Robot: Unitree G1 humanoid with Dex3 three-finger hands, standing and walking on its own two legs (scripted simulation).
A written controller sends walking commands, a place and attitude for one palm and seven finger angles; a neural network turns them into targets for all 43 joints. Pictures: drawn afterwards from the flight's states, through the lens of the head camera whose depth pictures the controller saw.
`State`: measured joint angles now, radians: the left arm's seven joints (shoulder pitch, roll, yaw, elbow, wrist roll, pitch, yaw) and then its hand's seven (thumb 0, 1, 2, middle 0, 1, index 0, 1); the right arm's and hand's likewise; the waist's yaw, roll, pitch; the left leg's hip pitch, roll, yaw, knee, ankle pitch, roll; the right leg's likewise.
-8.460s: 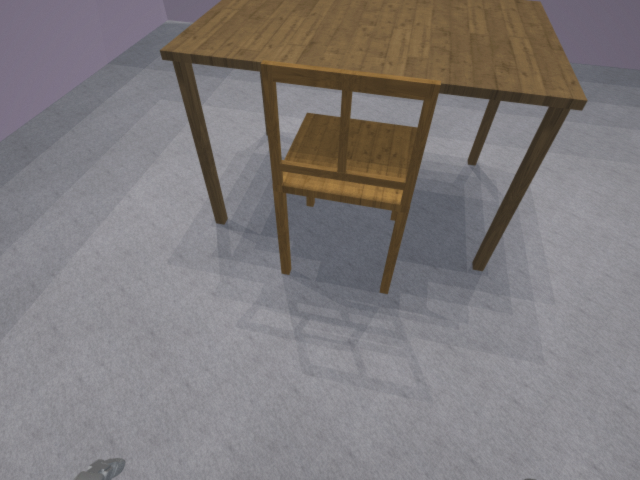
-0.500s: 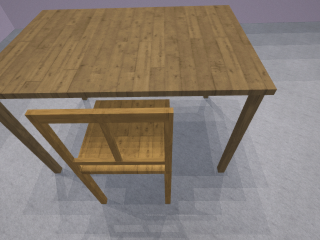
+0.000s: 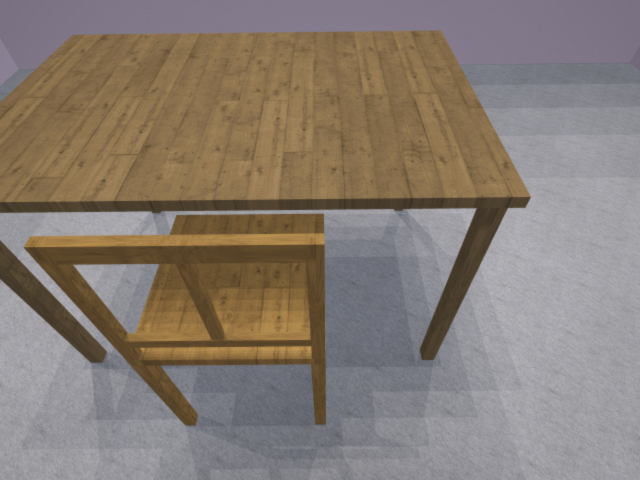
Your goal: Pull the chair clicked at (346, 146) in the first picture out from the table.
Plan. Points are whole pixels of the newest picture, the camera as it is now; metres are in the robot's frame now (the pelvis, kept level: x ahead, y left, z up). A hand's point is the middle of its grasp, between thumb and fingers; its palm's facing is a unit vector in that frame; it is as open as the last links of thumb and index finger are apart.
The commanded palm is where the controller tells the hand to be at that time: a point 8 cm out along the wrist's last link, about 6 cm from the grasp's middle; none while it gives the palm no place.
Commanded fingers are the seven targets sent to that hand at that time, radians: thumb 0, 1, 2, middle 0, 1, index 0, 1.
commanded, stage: look again from close up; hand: left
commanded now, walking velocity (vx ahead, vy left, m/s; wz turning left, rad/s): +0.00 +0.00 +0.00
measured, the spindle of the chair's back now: (203, 302) +0.41 +0.23 -0.10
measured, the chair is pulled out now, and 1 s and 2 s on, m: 0.00 0.00 0.00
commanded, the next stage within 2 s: raise the hand toward the chair's back in 0.36 s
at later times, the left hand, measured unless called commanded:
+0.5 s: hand out of the picture +0.01 +0.18 -0.17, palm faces +0.06 -0.98 -0.21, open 7.4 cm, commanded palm +0.09 +0.22 -0.07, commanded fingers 0.00 0.83 0.87 -0.19 -0.29 -0.19 -0.29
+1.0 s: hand out of the picture +0.11 +0.20 -0.07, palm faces +0.13 -0.99 -0.03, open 10.3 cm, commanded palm +0.11 +0.24 -0.06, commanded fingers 0.00 0.25 0.62 -0.13 -0.20 -0.13 -0.20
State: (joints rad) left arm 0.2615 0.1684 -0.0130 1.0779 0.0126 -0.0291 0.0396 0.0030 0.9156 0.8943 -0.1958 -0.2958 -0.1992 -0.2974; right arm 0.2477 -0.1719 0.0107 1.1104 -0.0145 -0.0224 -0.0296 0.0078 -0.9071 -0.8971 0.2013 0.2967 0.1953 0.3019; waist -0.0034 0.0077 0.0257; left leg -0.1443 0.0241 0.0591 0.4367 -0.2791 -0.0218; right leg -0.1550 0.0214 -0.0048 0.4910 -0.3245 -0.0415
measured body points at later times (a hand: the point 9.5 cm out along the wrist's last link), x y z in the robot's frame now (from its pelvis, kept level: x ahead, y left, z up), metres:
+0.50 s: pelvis -0.01 +0.00 +0.00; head +0.01 +0.00 +0.45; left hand +0.00 +0.23 -0.15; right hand +0.01 -0.22 -0.16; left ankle -0.03 +0.13 -0.74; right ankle -0.04 -0.09 -0.74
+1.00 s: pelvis -0.08 +0.01 -0.11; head -0.03 +0.03 +0.34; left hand +0.10 +0.25 -0.07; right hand +0.17 -0.19 -0.15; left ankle -0.03 +0.13 -0.74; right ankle -0.04 -0.09 -0.74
